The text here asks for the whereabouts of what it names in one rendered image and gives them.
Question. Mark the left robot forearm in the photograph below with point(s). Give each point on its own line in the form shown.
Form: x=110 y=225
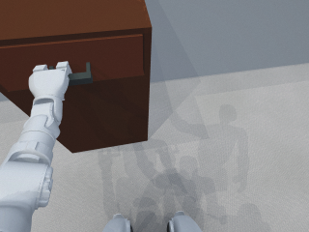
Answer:
x=35 y=143

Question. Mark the robot left shin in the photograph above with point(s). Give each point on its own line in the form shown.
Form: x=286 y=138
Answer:
x=117 y=216

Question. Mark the robot left upper arm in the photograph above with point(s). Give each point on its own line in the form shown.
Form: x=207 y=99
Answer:
x=24 y=188

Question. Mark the handle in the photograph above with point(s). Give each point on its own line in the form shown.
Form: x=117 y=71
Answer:
x=79 y=78

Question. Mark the drawer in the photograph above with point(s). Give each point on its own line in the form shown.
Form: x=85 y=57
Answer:
x=109 y=57

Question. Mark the left robot thigh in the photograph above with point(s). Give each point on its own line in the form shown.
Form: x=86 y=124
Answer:
x=117 y=225

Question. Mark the left robot hand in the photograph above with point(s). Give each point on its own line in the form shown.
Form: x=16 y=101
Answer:
x=50 y=82

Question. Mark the cabinet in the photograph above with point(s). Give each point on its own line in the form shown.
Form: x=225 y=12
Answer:
x=108 y=112

